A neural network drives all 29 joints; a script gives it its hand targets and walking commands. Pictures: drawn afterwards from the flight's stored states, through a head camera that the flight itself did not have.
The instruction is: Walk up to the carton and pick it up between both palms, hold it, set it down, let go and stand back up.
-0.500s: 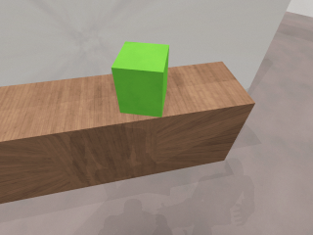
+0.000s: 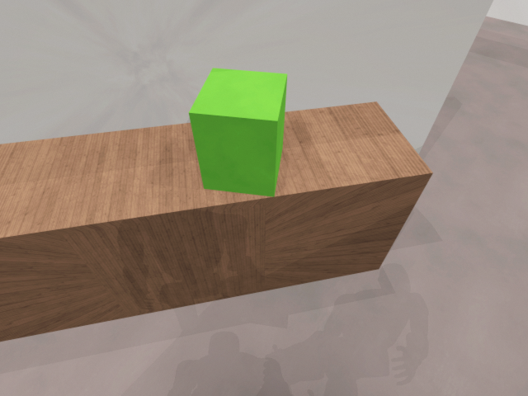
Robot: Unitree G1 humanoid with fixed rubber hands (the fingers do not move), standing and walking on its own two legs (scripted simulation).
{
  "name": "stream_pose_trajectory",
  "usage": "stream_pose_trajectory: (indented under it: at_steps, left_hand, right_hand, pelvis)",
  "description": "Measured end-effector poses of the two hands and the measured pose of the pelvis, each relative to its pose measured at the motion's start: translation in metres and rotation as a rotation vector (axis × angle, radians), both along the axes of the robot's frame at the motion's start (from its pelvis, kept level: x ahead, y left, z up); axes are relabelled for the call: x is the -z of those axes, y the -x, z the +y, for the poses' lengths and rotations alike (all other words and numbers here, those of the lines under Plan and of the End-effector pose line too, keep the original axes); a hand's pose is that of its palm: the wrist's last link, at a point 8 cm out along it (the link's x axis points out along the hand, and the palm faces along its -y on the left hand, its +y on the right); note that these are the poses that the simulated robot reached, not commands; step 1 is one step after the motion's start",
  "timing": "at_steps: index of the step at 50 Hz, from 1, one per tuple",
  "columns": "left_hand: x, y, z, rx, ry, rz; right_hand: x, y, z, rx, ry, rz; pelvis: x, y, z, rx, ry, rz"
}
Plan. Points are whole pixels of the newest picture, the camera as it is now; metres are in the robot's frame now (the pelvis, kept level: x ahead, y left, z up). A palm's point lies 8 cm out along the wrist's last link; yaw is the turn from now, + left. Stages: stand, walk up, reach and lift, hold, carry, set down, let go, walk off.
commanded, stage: stand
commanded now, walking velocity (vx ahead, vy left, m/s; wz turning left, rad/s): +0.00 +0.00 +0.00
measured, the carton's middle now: (243, 133) +0.76 +0.03 -0.06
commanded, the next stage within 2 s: walk up in 1.94 s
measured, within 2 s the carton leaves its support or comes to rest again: neither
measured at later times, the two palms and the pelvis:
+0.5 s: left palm out of the picture +0.03 +0.23 -0.14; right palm out of the picture +0.01 -0.23 -0.14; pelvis +0.00 +0.00 +0.00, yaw +0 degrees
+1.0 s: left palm out of the picture +0.01 +0.23 -0.14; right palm out of the picture -0.01 -0.23 -0.14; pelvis +0.00 +0.00 +0.00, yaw +0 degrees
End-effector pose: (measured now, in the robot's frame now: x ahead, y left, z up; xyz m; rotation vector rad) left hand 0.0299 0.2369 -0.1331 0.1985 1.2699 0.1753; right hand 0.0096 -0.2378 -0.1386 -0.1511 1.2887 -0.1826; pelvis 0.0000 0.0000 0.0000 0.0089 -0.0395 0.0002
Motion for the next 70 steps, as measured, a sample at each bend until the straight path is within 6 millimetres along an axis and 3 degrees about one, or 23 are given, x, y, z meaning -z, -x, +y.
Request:
stream_pose_trajectory:
  at_steps: [26, 48, 70]
  left_hand:
    - [0.002, -0.003, -0.006, -0.001, 0.009, 0.005]
    - [0.005, 0.017, -0.01, -0.013, 0.018, 0.056]
    - [0.004, 0.012, -0.012, -0.017, 0.019, 0.056]
  right_hand:
    - [0.002, -0.003, 0.004, 0.014, -0.005, 0.001]
    - [0.003, 0.019, 0.003, 0.033, -0.005, 0.061]
    - [0.004, 0.008, 0.007, 0.025, -0.016, 0.048]
  pelvis:
    - [-0.001, -0.004, 0.0, 0.001, 0.001, -0.01]
    - [-0.001, -0.001, -0.002, 0.002, 0.001, -0.005]
    - [-0.001, -0.005, -0.002, -0.003, 0.0, -0.001]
